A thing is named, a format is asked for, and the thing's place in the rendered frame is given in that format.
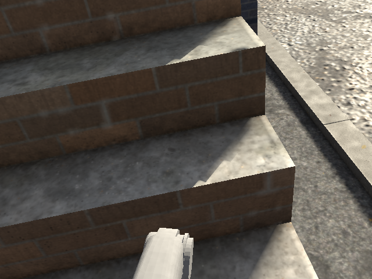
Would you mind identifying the left robot thigh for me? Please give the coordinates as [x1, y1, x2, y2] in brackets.
[133, 228, 194, 279]

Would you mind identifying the left robot shin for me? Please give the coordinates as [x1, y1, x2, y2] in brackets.
[144, 232, 157, 246]

